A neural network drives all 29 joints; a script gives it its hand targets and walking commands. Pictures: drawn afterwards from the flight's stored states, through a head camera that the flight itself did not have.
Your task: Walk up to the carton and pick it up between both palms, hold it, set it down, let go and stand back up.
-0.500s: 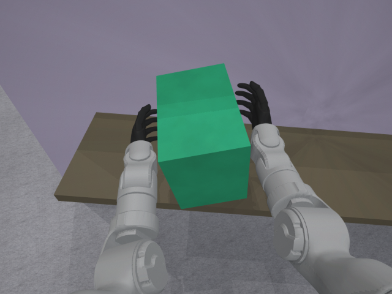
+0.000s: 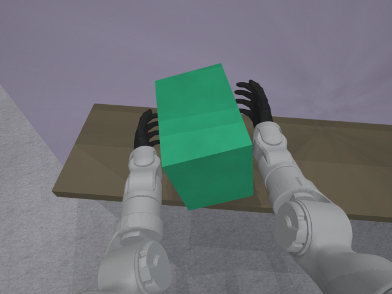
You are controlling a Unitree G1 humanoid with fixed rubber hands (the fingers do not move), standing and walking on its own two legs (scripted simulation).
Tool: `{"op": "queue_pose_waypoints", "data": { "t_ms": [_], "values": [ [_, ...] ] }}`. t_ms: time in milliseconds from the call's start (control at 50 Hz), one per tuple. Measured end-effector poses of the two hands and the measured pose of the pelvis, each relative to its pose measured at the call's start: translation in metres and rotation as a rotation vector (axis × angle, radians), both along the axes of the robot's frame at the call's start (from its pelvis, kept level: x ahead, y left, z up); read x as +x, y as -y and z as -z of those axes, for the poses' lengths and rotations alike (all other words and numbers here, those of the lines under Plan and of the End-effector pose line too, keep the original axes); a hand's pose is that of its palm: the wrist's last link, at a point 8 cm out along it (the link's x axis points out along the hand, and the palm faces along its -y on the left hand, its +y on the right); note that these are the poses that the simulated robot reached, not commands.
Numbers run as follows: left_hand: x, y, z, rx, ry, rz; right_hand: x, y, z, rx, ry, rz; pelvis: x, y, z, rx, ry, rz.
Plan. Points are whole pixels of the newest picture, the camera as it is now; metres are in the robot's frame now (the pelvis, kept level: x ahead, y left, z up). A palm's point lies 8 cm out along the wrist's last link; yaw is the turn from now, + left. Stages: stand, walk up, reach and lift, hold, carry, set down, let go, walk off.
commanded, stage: set down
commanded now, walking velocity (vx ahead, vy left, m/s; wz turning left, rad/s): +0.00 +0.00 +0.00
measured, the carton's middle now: (204, 138) +0.44 +0.02 +0.03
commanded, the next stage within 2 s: none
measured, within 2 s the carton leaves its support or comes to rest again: neither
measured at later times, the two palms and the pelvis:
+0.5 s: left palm (147, 149) +0.38 +0.14 +0.05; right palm (259, 120) +0.44 -0.10 +0.10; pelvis +0.00 +0.00 +0.00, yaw -1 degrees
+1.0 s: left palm (148, 150) +0.38 +0.14 +0.05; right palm (260, 123) +0.43 -0.10 +0.09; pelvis +0.00 +0.00 +0.00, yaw -1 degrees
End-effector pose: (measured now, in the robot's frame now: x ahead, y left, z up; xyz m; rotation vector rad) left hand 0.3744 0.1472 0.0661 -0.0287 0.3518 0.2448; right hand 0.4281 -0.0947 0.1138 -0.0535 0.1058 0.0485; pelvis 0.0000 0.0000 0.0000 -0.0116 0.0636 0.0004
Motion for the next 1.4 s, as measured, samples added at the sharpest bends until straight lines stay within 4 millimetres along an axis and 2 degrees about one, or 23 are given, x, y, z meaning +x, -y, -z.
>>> {"op": "queue_pose_waypoints", "data": {
  "t_ms": [260,420,1400],
  "values": [
    [0.004,0.001,0.004,0.000,-0.005,-0.017,0.008,0.001,0.003,-0.001,-0.009,-0.018,-0.001,0.000,0.001,0.003,-0.042,0.009],
    [0.004,0.002,0.016,-0.006,-0.030,-0.018,0.009,0.001,0.014,0.000,-0.040,-0.021,0.001,-0.002,0.001,0.004,-0.061,0.014],
    [0.005,0.009,0.018,-0.009,0.005,-0.007,-0.001,0.013,0.027,0.013,-0.041,0.009,-0.001,-0.004,0.002,0.009,-0.056,0.029]
  ]
}}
